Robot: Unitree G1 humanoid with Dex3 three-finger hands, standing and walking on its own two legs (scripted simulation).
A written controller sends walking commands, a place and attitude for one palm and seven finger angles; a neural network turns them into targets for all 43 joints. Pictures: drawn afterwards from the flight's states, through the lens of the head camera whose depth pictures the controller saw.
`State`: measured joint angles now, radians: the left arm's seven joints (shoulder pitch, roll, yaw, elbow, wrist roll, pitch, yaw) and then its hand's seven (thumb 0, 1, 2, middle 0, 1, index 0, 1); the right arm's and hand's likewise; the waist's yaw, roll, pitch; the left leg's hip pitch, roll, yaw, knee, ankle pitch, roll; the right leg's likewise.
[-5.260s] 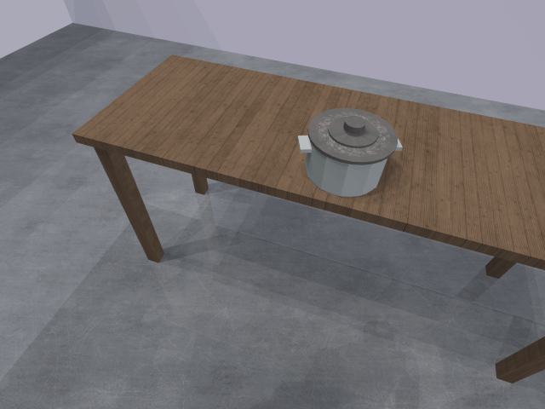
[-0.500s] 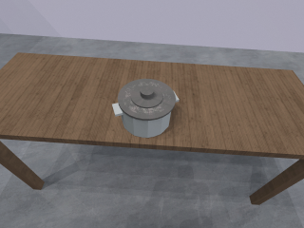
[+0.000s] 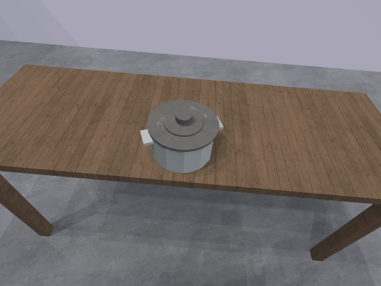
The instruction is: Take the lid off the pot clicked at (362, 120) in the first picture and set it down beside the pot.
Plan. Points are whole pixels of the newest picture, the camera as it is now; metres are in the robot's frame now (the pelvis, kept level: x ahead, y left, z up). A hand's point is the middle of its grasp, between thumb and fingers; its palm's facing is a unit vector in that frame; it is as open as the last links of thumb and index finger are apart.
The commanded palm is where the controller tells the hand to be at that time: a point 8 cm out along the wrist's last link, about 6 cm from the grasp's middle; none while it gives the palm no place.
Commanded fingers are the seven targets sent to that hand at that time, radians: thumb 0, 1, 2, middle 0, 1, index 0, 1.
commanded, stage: look again from close up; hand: left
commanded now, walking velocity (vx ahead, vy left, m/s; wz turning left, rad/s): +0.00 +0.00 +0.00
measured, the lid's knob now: (183, 116) +0.53 +0.06 +0.05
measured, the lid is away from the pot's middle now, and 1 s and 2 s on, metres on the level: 0.00 0.00 0.00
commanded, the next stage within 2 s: shuffle to correct the standing spot in 0.40 s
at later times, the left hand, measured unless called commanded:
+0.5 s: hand out of the picture -0.03 +0.16 -0.18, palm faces +0.02 -0.99 -0.17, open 7.4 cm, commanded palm none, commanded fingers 0.00 0.90 0.90 -0.20 -0.30 -0.20 -0.30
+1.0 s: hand out of the picture -0.02 +0.13 -0.19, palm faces +0.07 -0.99 -0.14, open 7.4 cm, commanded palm none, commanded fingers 0.00 0.90 0.90 -0.20 -0.30 -0.20 -0.30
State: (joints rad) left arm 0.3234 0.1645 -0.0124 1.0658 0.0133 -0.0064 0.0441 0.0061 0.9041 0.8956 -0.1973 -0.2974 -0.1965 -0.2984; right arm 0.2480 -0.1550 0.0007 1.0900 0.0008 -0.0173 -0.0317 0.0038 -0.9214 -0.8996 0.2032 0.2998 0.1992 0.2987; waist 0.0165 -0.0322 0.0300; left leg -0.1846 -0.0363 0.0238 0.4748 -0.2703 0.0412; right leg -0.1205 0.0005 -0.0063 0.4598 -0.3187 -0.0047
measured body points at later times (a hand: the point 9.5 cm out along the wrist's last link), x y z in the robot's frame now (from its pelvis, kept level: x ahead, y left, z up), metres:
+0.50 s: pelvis -0.01 +0.00 +0.00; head +0.00 +0.01 +0.45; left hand -0.03 +0.22 -0.16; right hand -0.01 -0.22 -0.15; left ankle -0.01 +0.09 -0.74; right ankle -0.04 -0.12 -0.74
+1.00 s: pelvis +0.04 -0.03 -0.01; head +0.06 +0.00 +0.44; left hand -0.02 +0.18 -0.18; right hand +0.03 -0.24 -0.16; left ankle -0.01 +0.09 -0.74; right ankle -0.04 -0.12 -0.74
